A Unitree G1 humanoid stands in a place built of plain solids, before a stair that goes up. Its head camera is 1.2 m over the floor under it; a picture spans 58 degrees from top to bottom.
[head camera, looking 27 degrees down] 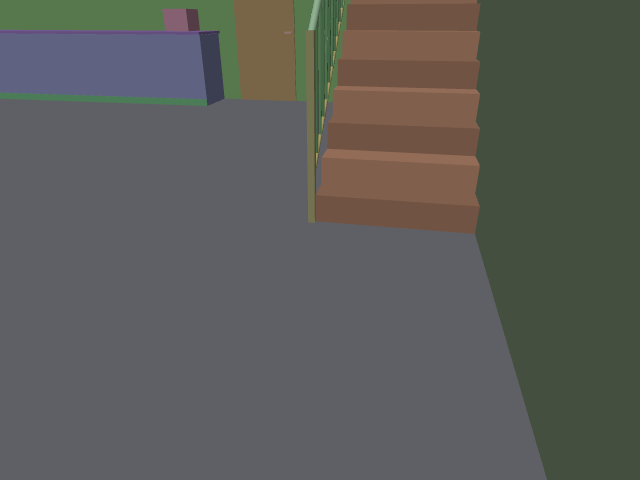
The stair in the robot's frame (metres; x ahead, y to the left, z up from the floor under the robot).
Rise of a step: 0.19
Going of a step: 0.22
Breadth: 1.02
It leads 11 degrees to the right of straight ahead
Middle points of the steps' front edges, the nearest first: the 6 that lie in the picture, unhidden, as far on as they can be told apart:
2.53 -0.47 0.19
2.75 -0.51 0.37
2.97 -0.55 0.56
3.18 -0.59 0.75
3.40 -0.63 0.93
3.62 -0.67 1.12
